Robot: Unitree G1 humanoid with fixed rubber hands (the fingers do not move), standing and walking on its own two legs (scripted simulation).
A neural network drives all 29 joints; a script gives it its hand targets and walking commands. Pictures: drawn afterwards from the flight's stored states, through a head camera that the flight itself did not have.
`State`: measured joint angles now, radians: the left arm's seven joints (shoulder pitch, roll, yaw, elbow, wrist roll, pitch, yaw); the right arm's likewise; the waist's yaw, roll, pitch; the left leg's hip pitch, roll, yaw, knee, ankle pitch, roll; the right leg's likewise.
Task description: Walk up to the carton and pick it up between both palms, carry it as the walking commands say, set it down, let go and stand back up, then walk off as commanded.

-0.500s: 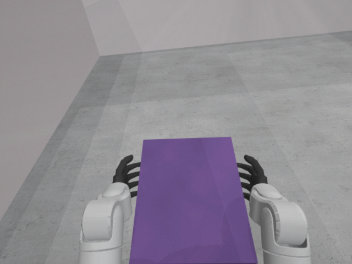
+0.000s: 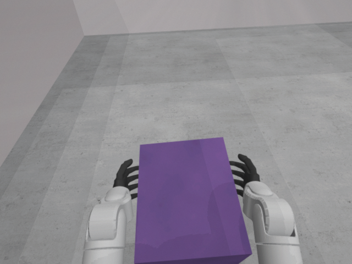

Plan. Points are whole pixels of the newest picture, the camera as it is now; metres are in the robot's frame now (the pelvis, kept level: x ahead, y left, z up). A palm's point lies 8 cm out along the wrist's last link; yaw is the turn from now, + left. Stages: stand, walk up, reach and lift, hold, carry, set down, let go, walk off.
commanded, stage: carry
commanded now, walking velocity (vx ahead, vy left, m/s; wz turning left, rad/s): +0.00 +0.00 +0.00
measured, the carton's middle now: (187, 209) +0.25 +0.00 -0.02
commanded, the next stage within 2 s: none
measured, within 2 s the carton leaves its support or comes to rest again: neither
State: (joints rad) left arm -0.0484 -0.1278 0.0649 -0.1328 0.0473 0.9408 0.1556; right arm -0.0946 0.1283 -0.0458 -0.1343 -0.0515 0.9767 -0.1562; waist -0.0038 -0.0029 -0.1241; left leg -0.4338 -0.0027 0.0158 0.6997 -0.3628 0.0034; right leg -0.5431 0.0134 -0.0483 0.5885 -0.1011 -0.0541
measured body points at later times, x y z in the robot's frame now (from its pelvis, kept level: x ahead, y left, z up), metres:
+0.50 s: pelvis -0.03 -0.01 +0.00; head -0.05 +0.00 +0.45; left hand +0.24 +0.13 +0.06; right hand +0.24 -0.16 +0.08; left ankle +0.01 +0.11 -0.72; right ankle +0.11 -0.09 -0.71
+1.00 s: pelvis -0.03 -0.02 +0.00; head -0.06 -0.03 +0.45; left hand +0.24 +0.11 +0.08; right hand +0.23 -0.17 +0.08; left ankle -0.01 +0.10 -0.72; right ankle +0.11 -0.09 -0.72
